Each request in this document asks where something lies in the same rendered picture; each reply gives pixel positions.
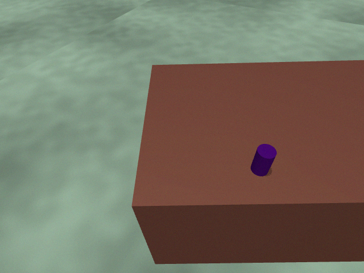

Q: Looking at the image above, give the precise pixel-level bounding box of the can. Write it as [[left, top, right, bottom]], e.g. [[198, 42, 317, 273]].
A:
[[251, 144, 277, 176]]

